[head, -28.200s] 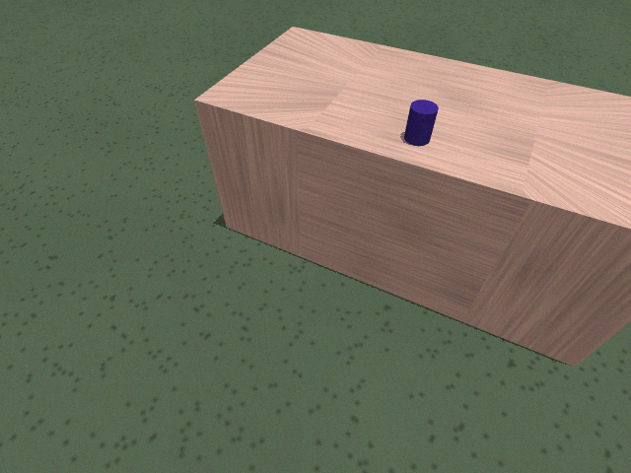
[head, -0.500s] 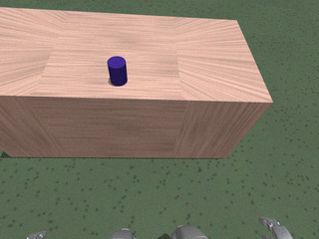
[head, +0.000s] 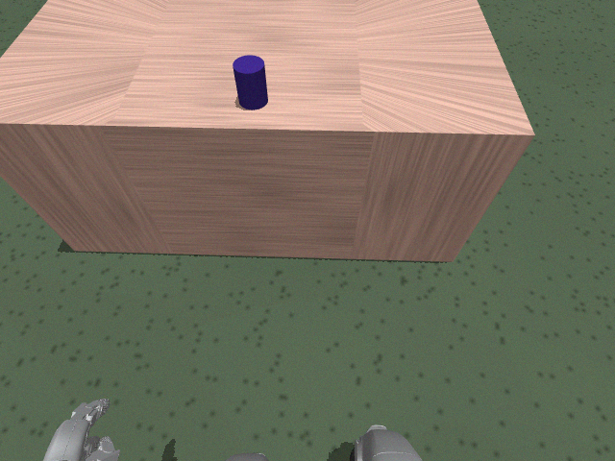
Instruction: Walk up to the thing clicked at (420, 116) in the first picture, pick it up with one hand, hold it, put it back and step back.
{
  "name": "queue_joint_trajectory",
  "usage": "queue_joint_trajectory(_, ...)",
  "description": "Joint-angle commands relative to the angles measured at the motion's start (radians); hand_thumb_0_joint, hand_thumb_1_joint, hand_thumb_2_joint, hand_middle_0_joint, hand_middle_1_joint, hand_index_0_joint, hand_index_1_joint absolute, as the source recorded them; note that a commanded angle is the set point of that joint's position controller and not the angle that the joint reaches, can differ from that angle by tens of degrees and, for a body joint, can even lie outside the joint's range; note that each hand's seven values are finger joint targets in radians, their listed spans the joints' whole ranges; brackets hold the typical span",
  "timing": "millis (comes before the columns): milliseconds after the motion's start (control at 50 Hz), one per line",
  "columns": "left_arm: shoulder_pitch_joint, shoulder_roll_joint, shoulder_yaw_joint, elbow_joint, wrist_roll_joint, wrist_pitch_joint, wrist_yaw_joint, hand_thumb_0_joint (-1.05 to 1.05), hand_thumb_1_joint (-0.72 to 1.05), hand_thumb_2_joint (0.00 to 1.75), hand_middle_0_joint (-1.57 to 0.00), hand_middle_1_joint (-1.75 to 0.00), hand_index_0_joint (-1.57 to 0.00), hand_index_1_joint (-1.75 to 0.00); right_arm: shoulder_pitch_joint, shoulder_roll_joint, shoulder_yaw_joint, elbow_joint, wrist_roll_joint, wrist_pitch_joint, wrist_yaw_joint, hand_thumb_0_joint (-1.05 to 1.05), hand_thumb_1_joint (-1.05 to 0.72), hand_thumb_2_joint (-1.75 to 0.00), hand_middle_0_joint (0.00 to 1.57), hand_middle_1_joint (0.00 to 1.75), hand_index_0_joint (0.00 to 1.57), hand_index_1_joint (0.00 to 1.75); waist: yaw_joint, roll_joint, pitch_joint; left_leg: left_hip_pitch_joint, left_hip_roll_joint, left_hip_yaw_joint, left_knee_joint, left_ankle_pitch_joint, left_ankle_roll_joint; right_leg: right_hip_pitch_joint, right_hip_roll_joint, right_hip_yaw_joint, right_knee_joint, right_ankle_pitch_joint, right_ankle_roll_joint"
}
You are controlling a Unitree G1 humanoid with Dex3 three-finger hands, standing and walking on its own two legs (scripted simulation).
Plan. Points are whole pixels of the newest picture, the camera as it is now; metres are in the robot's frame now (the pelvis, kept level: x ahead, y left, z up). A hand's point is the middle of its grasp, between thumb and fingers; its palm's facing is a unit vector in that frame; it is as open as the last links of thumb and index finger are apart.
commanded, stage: step back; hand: left
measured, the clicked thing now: (251, 83) +0.92 +0.14 -0.10
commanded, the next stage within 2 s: stand in 1.50 s
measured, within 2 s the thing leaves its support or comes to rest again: neither
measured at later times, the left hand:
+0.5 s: hand out of the picture -0.10 +0.25 -0.12, palm faces -0.06 -0.90 -0.43, open 7.4 cm
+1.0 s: hand out of the picture -0.11 +0.24 -0.12, palm faces +0.02 -0.93 -0.38, open 7.4 cm
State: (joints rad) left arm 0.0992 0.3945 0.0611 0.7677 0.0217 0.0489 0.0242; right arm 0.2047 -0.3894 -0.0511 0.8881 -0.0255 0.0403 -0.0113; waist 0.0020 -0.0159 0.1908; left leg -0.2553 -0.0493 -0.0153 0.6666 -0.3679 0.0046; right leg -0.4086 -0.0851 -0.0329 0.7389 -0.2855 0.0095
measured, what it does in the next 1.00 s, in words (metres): walks backwards: right foot, then left foot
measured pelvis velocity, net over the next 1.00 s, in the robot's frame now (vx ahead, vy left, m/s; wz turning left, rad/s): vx -0.18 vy -0.02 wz -0.01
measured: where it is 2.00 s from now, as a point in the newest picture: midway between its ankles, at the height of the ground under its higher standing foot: outside the picture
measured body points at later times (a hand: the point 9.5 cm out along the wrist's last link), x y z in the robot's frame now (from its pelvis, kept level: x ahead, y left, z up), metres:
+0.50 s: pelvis -0.16 -0.02 +0.01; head -0.13 -0.05 +0.46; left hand -0.09 +0.29 -0.10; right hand -0.07 -0.35 -0.11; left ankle -0.13 +0.12 -0.65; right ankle -0.17 -0.14 -0.71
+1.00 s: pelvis -0.18 -0.02 +0.02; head -0.17 -0.03 +0.47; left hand -0.12 +0.29 -0.10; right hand -0.11 -0.33 -0.11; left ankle -0.18 +0.11 -0.69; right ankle -0.17 -0.14 -0.71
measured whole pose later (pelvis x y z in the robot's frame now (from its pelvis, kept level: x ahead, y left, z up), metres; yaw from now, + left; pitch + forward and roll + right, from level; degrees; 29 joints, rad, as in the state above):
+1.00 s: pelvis -0.18 -0.02 +0.02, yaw +0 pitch -3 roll +0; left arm 0.20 0.34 0.05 0.99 0.03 -0.04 -0.01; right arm 0.20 -0.38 -0.05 1.00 -0.03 0.00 0.01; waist 0.03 0.03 0.07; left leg -0.33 -0.02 -0.07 0.82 -0.48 0.00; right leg -0.22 -0.01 -0.04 0.56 -0.30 -0.02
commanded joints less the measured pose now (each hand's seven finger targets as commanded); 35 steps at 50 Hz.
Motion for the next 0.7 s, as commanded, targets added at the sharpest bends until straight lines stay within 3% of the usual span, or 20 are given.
queue_joint_trajectory(0,-0.042,0.196,0.064,-0.081,-0.01,0.001,0.018,0.0,0.9,0.9,-0.2,-0.3,-0.2,-0.3,0.006,-0.398,-0.098,-0.088,-0.006,-0.029,-0.008,0.0,-0.9,-0.9,0.2,0.3,0.2,0.3,-0.055,0.247,-0.236,-0.057,0.472,-0.55,-0.342,0.456,0.313,-0.016,0.148,0.129,0.374,-0.391,-0.021)
queue_joint_trajectory(40,-0.015,0.194,0.068,-0.046,-0.014,0.009,0.018,0.0,0.9,0.9,-0.2,-0.3,-0.2,-0.3,-0.072,-0.305,-0.074,-0.088,-0.008,-0.037,-0.018,0.0,-0.9,-0.9,0.2,0.3,0.2,0.3,-0.002,0.093,-0.209,-0.05,0.39,-0.373,-0.287,0.536,0.278,-0.038,0.171,0.25,0.559,-0.313,-0.036)
queue_joint_trajectory(80,0.061,0.2,0.068,-0.004,-0.019,0.006,0.013,0.0,0.9,0.9,-0.2,-0.3,-0.2,-0.3,-0.132,-0.257,-0.055,-0.105,-0.012,-0.034,-0.024,0.0,-0.9,-0.9,0.2,0.3,0.2,0.3,0.042,0.11,-0.182,-0.072,0.326,-0.239,-0.247,0.515,0.237,-0.036,0.164,0.208,0.579,-0.249,-0.023)
queue_joint_trajectory(140,0.064,0.179,0.066,0.006,-0.007,0.001,-0.002,0.0,0.9,0.9,-0.2,-0.3,-0.2,-0.3,-0.104,-0.23,-0.055,-0.105,-0.021,-0.026,-0.017,0.0,-0.9,-0.9,0.2,0.3,0.2,0.3,0.009,0.158,-0.169,0.024,0.282,-0.208,-0.247,0.441,0.235,-0.042,0.151,0.153,0.401,-0.249,0.012)
queue_joint_trajectory(200,0.074,0.167,0.055,0.0,-0.003,-0.012,-0.008,0.0,0.9,0.9,-0.2,-0.3,-0.2,-0.3,-0.066,-0.256,-0.063,-0.107,-0.014,-0.02,-0.017,0.0,-0.9,-0.9,0.2,0.3,0.2,0.3,-0.007,0.218,-0.247,0.166,0.329,-0.23,-0.2,0.5,0.239,-0.002,0.092,0.106,0.113,-0.246,0.013)
queue_joint_trajectory(240,0.096,0.164,0.054,0.031,0.0,-0.027,-0.01,0.0,0.9,0.9,-0.2,-0.3,-0.2,-0.3,-0.068,-0.265,-0.063,-0.101,-0.009,-0.009,-0.013,0.0,-0.9,-0.9,0.2,0.3,0.2,0.3,-0.012,0.21,-0.318,0.175,0.292,-0.184,-0.154,0.468,0.213,0.098,0.104,0.046,-0.095,-0.183,-0.005)
queue_joint_trajectory(280,0.196,0.166,0.059,0.091,0.009,-0.039,-0.009,0.0,0.9,0.9,-0.2,-0.3,-0.2,-0.3,-0.103,-0.265,-0.058,-0.102,0.004,0.004,-0.006,0.0,-0.9,-0.9,0.2,0.3,0.2,0.3,0.036,0.198,-0.336,0.054,0.255,-0.136,-0.09,0.354,0.148,0.265,0.109,0.016,-0.345,-0.006,-0.038)
queue_joint_trajectory(300,0.197,0.222,0.074,0.098,0.025,-0.045,-0.008,0.0,0.9,0.9,-0.2,-0.3,-0.2,-0.3,-0.105,-0.21,-0.042,-0.111,0.006,0.004,-0.003,0.0,-0.9,-0.9,0.2,0.3,0.2,0.3,0.029,0.057,-0.272,-0.156,0.175,-0.099,0.012,0.152,0.084,0.308,0.015,0.214,-0.352,-0.062,-0.069)
queue_joint_trajectory(320,0.156,0.338,0.106,0.069,0.026,-0.045,-0.01,0.0,0.9,0.9,-0.2,-0.3,-0.2,-0.3,-0.134,-0.154,-0.029,-0.142,0.008,-0.001,-0.008,0.0,-0.9,-0.9,0.2,0.3,0.2,0.3,0.049,-0.204,-0.207,-0.362,-0.012,-0.044,0.149,-0.145,0.012,0.253,-0.212,0.513,-0.432,-0.123,-0.176)
queue_joint_trajectory(340,0.102,0.393,0.114,0.044,0.029,-0.046,-0.006,0.0,0.9,0.9,-0.2,-0.3,-0.2,-0.3,-0.173,-0.196,-0.05,-0.134,0.004,0.004,-0.023,0.0,-0.9,-0.9,0.2,0.3,0.2,0.3,0.09,-0.222,-0.152,-0.271,0.0,-0.156,0.363,-0.251,-0.016,0.004,-0.365,0.643,-0.476,-0.106,-0.317)
queue_joint_trajectory(400,-0.032,0.265,0.076,0.026,0.023,-0.061,0.004,0.0,0.9,0.9,-0.2,-0.3,-0.2,-0.3,-0.083,-0.197,-0.047,-0.074,0.018,-0.005,-0.019,0.0,-0.9,-0.9,0.2,0.3,0.2,0.3,-0.019,-0.072,-0.134,-0.245,-0.039,-0.167,0.511,-0.094,-0.011,0.046,-0.176,0.293,-0.336,0.155,-0.216)
queue_joint_trajectory(420,-0.013,0.245,0.078,0.027,0.023,-0.064,0.004,0.0,0.9,0.9,-0.2,-0.3,-0.2,-0.3,-0.068,-0.197,-0.047,-0.063,0.016,-0.01,-0.016,0.0,-0.9,-0.9,0.2,0.3,0.2,0.3,-0.008,-0.091,-0.148,-0.222,-0.031,-0.143,0.492,-0.071,-0.017,0.066,-0.141,0.259,-0.322,0.112,-0.194)
queue_joint_trajectory(500,0.063,0.265,0.086,0.047,0.036,-0.071,-0.003,0.0,0.9,0.9,-0.2,-0.3,-0.2,-0.3,-0.098,-0.202,-0.049,-0.059,-0.006,-0.024,0.004,0.0,-0.9,-0.9,0.2,0.3,0.2,0.3,0.061,-0.153,-0.144,-0.251,0.039,-0.064,0.206,-0.128,-0.029,0.216,-0.151,0.306,-0.358,-0.254,-0.198)
queue_joint_trajectory(540,0.091,0.277,0.087,0.066,0.029,-0.07,-0.01,0.0,0.9,0.9,-0.2,-0.3,-0.2,-0.3,-0.104,-0.189,-0.048,-0.042,-0.011,-0.037,0.013,0.0,-0.9,-0.9,0.2,0.3,0.2,0.3,0.073,-0.169,-0.141,-0.153,0.041,-0.017,0.029,-0.185,-0.022,0.191,-0.166,0.32,-0.374,-0.329,-0.203)
queue_joint_trajectory(580,0.037,0.271,0.072,0.062,0.019,-0.057,-0.017,0.0,0.9,0.9,-0.2,-0.3,-0.2,-0.3,-0.009,-0.177,-0.055,0.012,-0.008,-0.051,0.014,0.0,-0.9,-0.9,0.2,0.3,0.2,0.3,0.01,-0.169,-0.153,0.087,0.032,0.025,-0.23,-0.05,0.006,0.059,-0.15,0.266,-0.327,-0.296,-0.166)
queue_joint_trajectory(600,0.061,0.219,0.051,0.065,0.02,-0.052,-0.018,0.0,0.9,0.9,-0.2,-0.3,-0.2,-0.3,0.033,-0.193,-0.067,0.039,-0.012,-0.06,0.011,0.0,-0.9,-0.9,0.2,0.3,0.2,0.3,-0.01,-0.072,-0.171,0.196,0.03,-0.025,-0.322,-0.017,0.021,0.012,-0.098,0.2,-0.209,-0.229,-0.129)
queue_joint_trajectory(620,0.084,0.151,0.032,0.066,0.01,-0.051,-0.022,0.0,0.9,0.9,-0.2,-0.3,-0.2,-0.3,0.045,-0.24,-0.08,0.043,-0.024,-0.069,0.007,0.0,-0.9,-0.9,0.2,0.3,0.2,0.3,-0.009,0.117,-0.185,0.285,0.193,-0.335,-0.394,-0.209,0.079,-0.157,-0.004,0.116,-0.05,-0.235,-0.063)
queue_joint_trajectory(640,0.021,0.181,0.044,0.077,-0.004,-0.054,-0.017,0.0,0.9,0.9,-0.2,-0.3,-0.2,-0.3,-0.007,-0.33,-0.085,0.022,-0.02,-0.071,0.009,0.0,-0.9,-0.9,0.2,0.3,0.2,0.3,-0.029,0.199,-0.143,0.059,0.382,-0.589,-0.481,-0.497,0.209,-0.134,0.058,0.025,0.078,-0.289,-0.024)
queue_joint_trajectory(660,-0.003,0.24,0.06,0.084,0.007,-0.059,-0.018,0.0,0.9,0.9,-0.2,-0.3,-0.2,-0.3,-0.047,-0.327,-0.087,0.009,-0.015,-0.078,0.012,0.0,-0.9,-0.9,0.2,0.3,0.2,0.3,-0.023,0.117,-0.08,-0.063,0.393,-0.578,-0.486,-0.473,0.243,-0.056,0.035,0.104,0.153,-0.275,-0.029)
queue_joint_trajectory(680,0.019,0.214,0.055,0.098,-0.003,-0.061,-0.026,0.0,0.9,0.9,-0.2,-0.3,-0.2,-0.3,-0.073,-0.26,-0.063,0.008,-0.018,-0.088,0.01,0.0,-0.9,-0.9,0.2,0.3,0.2,0.3,0.007,0.05,-0.078,-0.033,0.321,-0.454,-0.441,-0.322,0.205,-0.047,0.028,0.132,0.144,-0.209,-0.031)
